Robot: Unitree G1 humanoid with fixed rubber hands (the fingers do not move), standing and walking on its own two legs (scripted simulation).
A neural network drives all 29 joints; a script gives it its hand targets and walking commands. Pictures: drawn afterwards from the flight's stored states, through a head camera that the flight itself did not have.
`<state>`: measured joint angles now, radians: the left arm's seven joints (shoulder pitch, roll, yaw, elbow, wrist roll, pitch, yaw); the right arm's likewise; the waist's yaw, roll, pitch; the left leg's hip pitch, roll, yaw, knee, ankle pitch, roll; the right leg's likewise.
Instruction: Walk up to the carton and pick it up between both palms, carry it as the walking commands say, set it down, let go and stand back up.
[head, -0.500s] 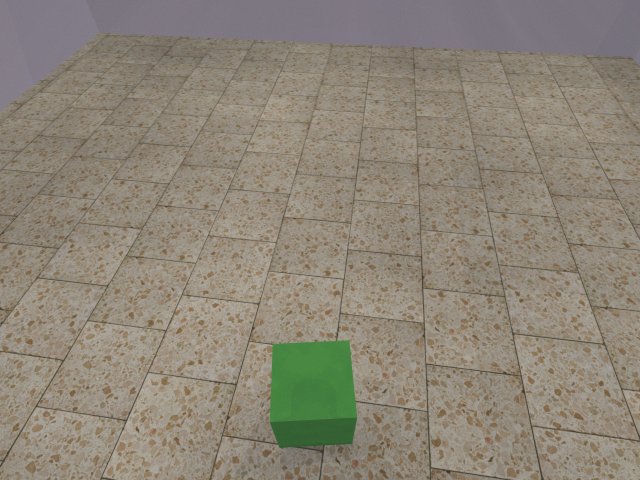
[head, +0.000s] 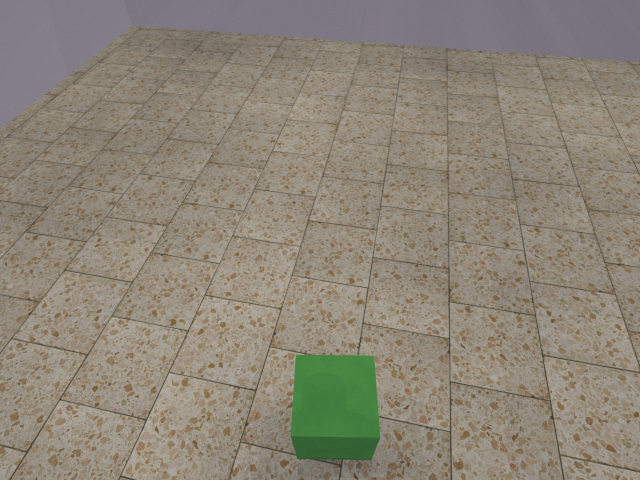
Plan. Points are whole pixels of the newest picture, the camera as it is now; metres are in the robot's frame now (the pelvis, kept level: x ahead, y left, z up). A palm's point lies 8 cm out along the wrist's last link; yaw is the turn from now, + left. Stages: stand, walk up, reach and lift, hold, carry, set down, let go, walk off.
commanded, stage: walk up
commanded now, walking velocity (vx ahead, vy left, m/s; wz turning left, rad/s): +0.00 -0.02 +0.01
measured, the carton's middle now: (334, 408) +0.41 +0.01 -0.65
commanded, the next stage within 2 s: stand in 0.34 s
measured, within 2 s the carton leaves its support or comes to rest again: neither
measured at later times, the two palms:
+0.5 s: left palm out of the picture -0.03 +0.24 -0.14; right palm out of the picture -0.02 -0.18 -0.14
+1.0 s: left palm out of the picture +0.13 +0.21 -0.15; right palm out of the picture +0.12 -0.19 -0.15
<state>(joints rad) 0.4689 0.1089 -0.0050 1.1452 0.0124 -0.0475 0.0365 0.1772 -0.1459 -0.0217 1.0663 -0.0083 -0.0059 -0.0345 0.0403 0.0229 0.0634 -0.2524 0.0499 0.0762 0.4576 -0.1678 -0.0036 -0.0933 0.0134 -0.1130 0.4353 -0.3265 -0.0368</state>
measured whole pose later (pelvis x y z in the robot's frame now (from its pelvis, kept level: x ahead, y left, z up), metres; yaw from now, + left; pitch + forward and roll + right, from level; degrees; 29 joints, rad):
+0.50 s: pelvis +0.02 +0.03 +0.01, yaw +0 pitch -1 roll +0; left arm 0.33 0.13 0.00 1.18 0.01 -0.01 0.05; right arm 0.33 -0.11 -0.02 1.13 0.00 -0.02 -0.03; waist -0.01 -0.01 0.05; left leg -0.18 -0.01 0.10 0.38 -0.18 0.04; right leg -0.03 -0.04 -0.09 0.35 -0.30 0.01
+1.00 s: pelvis -0.02 +0.02 -0.03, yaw -2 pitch +16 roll +0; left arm 0.09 0.09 0.07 0.44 0.02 0.56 0.00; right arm 0.08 -0.10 -0.04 0.46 -0.07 0.53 0.03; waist 0.01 -0.01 -0.04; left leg -0.77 0.02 0.07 0.73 -0.25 0.02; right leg -0.67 0.01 0.01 0.80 -0.42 -0.01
